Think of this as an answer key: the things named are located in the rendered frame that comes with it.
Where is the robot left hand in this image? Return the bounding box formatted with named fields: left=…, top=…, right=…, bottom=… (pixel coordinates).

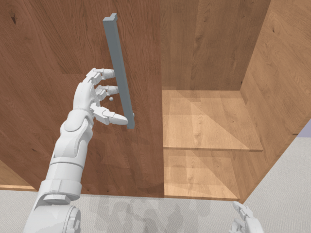
left=73, top=68, right=128, bottom=125

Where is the handle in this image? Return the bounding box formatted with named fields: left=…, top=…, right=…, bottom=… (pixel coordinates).
left=103, top=13, right=135, bottom=129

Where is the left robot upper arm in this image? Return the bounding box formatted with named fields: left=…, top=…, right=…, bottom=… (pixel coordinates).
left=25, top=205, right=81, bottom=233

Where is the robot left forearm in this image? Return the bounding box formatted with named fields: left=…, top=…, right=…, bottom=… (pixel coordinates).
left=22, top=109, right=94, bottom=233

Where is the wardrobe door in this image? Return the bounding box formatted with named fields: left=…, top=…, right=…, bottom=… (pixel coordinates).
left=0, top=160, right=31, bottom=186
left=0, top=0, right=164, bottom=198

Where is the robot right hand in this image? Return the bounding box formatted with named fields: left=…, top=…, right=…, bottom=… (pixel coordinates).
left=229, top=201, right=264, bottom=233

